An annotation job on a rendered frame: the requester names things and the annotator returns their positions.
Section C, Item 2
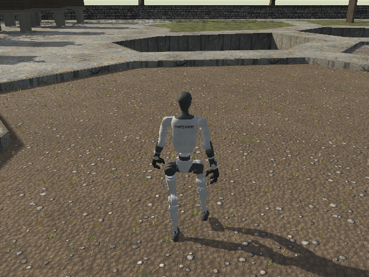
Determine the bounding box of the left robot thigh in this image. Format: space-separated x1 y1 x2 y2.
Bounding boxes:
164 162 178 206

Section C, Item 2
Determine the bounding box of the right robot hand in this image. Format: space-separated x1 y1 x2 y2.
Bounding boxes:
206 168 219 184

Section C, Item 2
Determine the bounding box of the robot right upper arm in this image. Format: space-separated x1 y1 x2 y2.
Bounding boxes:
197 117 211 149

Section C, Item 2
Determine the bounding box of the left robot forearm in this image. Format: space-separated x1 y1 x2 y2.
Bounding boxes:
153 139 163 160

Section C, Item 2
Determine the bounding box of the left robot hand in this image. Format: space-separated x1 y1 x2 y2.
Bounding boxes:
152 158 165 169

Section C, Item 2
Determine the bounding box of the right robot shin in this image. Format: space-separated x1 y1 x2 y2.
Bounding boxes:
198 178 207 213

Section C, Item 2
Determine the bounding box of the right robot forearm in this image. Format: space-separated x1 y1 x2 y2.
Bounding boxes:
205 141 218 170

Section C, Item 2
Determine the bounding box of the robot left upper arm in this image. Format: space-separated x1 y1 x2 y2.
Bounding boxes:
157 116 173 147

